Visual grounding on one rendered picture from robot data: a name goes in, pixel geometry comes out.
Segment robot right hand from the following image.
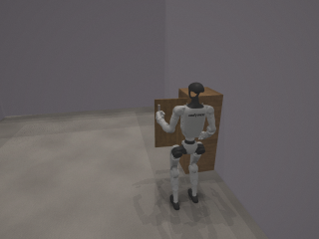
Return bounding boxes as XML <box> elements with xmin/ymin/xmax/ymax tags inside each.
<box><xmin>198</xmin><ymin>131</ymin><xmax>206</xmax><ymax>140</ymax></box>

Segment right robot shin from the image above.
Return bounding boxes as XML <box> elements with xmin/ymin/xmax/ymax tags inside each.
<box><xmin>189</xmin><ymin>164</ymin><xmax>198</xmax><ymax>196</ymax></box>

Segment robot right upper arm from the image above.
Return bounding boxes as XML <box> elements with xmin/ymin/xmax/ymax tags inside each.
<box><xmin>205</xmin><ymin>105</ymin><xmax>216</xmax><ymax>132</ymax></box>

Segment robot left forearm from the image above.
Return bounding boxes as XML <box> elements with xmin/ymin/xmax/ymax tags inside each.
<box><xmin>157</xmin><ymin>116</ymin><xmax>169</xmax><ymax>132</ymax></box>

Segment robot right forearm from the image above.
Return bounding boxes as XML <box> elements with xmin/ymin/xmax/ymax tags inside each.
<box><xmin>202</xmin><ymin>131</ymin><xmax>215</xmax><ymax>138</ymax></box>

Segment robot left hand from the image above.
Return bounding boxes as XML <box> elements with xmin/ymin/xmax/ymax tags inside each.
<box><xmin>156</xmin><ymin>111</ymin><xmax>165</xmax><ymax>120</ymax></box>

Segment robot left foot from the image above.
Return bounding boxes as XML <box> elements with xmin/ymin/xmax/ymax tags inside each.
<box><xmin>169</xmin><ymin>194</ymin><xmax>180</xmax><ymax>210</ymax></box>

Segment cupboard door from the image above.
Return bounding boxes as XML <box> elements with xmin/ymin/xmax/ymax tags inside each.
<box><xmin>155</xmin><ymin>98</ymin><xmax>188</xmax><ymax>147</ymax></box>

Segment robot left upper arm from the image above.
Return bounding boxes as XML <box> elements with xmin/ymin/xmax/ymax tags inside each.
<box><xmin>167</xmin><ymin>106</ymin><xmax>185</xmax><ymax>133</ymax></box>

